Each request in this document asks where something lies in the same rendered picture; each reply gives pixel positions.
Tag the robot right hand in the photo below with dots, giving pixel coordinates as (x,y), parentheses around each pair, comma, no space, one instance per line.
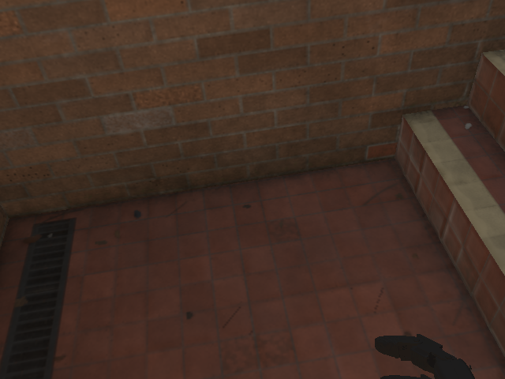
(424,353)

